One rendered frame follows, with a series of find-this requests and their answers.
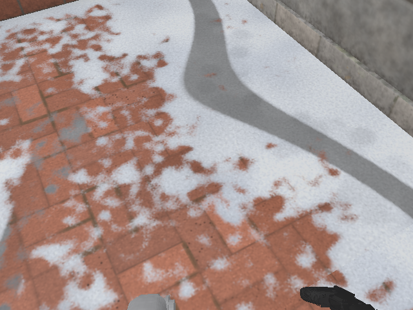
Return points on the robot right hand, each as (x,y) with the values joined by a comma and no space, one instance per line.
(336,298)

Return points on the robot left thigh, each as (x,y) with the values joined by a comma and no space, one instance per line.
(152,302)

